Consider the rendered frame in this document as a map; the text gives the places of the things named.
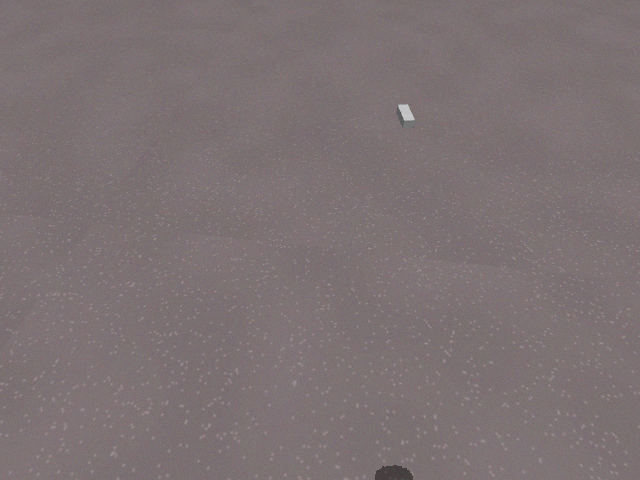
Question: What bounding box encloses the carton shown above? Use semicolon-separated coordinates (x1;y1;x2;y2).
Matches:
396;104;415;129

